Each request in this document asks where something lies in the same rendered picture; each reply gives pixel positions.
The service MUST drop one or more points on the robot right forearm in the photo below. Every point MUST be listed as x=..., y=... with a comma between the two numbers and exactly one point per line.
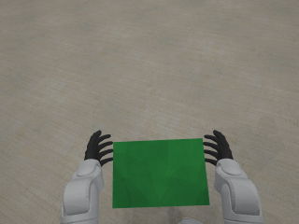
x=240, y=198

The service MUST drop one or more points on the carton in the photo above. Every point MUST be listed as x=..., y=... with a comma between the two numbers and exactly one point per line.
x=159, y=173

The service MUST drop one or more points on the robot right hand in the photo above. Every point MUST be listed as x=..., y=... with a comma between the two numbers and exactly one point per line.
x=222, y=147

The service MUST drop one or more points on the robot left hand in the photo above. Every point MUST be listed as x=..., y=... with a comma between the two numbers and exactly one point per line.
x=93, y=148

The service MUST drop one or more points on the robot left forearm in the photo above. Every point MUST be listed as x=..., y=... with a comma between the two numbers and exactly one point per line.
x=80, y=201

